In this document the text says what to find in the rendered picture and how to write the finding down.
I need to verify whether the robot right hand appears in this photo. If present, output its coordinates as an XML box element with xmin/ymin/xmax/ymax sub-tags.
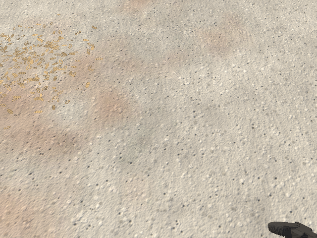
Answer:
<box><xmin>267</xmin><ymin>221</ymin><xmax>317</xmax><ymax>238</ymax></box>

